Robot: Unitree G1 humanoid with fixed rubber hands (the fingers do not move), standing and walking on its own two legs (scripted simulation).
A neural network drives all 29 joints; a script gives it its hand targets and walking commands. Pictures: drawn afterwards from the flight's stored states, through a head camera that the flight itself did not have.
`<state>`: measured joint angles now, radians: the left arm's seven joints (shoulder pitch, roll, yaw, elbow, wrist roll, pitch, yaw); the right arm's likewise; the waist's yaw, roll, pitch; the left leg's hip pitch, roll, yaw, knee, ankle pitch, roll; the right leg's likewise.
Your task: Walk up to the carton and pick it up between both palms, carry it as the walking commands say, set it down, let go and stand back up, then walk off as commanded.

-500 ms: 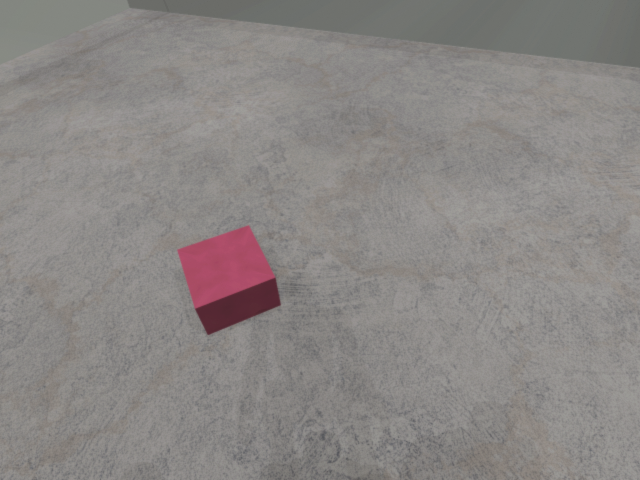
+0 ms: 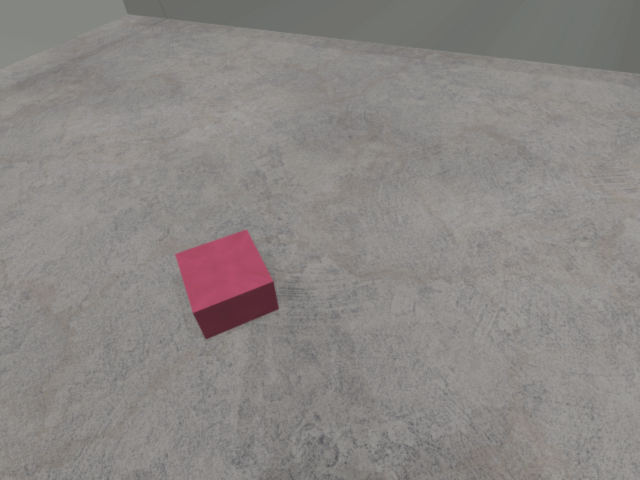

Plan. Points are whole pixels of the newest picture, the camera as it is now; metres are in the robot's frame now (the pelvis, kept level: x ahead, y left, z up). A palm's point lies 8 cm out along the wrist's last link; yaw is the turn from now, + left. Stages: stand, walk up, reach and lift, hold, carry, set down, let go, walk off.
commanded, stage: stand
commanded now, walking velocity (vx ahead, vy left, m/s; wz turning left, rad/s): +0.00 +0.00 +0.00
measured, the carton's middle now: (227, 281) +0.96 +0.42 -0.69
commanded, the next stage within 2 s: walk up in 0.28 s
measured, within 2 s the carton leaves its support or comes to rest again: neither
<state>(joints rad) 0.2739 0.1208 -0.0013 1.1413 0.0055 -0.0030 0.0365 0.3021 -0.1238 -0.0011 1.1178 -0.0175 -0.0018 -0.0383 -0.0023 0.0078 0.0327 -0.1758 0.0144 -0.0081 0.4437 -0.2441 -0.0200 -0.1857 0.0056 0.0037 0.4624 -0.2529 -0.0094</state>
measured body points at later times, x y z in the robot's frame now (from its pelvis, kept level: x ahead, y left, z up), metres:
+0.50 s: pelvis +0.00 +0.00 +0.00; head +0.01 +0.00 +0.45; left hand -0.01 +0.21 -0.16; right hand -0.02 -0.21 -0.17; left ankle +0.00 +0.13 -0.74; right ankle +0.00 -0.11 -0.74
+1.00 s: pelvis +0.12 +0.14 +0.00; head +0.12 +0.16 +0.45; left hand +0.16 +0.39 -0.15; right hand +0.14 -0.09 -0.14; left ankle +0.07 +0.22 -0.74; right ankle +0.17 +0.00 -0.65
